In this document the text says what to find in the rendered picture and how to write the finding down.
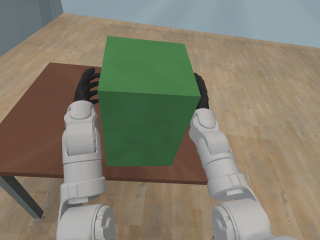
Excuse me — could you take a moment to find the left robot forearm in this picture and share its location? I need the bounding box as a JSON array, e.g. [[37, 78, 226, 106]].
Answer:
[[56, 100, 107, 240]]

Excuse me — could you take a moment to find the right robot forearm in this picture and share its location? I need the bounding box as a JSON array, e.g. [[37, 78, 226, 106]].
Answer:
[[189, 108, 272, 231]]

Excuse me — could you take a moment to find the table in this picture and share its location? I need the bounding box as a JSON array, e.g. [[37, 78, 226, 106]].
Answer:
[[0, 62, 208, 219]]

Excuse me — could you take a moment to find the robot left upper arm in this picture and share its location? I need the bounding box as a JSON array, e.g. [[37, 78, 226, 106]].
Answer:
[[57, 203, 117, 240]]

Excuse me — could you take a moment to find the robot right upper arm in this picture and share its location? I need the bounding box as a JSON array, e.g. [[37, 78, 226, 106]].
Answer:
[[212, 198, 299, 240]]

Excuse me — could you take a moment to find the robot right hand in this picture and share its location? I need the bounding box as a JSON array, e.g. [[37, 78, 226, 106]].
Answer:
[[194, 73, 209, 110]]

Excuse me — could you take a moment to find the robot left hand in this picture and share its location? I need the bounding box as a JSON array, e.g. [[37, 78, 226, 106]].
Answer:
[[73, 67, 101, 104]]

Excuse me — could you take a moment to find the carton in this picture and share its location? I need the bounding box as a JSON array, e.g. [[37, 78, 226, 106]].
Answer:
[[97, 36, 201, 167]]

